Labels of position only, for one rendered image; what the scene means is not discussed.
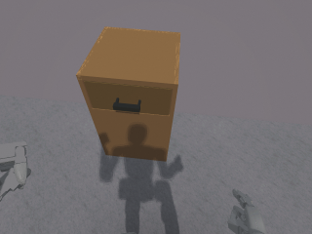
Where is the robot left hand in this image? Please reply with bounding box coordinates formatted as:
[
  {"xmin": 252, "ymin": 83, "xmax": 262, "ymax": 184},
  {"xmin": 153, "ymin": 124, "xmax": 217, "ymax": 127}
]
[{"xmin": 0, "ymin": 141, "xmax": 31, "ymax": 202}]

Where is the cabinet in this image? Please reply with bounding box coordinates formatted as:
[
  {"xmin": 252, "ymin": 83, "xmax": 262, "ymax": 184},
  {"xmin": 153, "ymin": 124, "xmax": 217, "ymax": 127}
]
[{"xmin": 76, "ymin": 26, "xmax": 180, "ymax": 162}]

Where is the robot right hand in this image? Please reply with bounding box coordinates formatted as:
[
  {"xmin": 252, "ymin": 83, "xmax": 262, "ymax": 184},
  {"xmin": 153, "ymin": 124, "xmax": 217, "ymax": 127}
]
[{"xmin": 227, "ymin": 188, "xmax": 267, "ymax": 234}]

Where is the handle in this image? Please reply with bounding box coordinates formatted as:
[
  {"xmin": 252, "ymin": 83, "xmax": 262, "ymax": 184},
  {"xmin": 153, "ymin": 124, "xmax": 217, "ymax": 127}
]
[{"xmin": 112, "ymin": 97, "xmax": 141, "ymax": 112}]

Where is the drawer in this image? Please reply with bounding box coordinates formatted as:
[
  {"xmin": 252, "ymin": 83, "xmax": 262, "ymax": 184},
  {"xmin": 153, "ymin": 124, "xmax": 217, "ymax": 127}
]
[{"xmin": 84, "ymin": 80, "xmax": 172, "ymax": 116}]

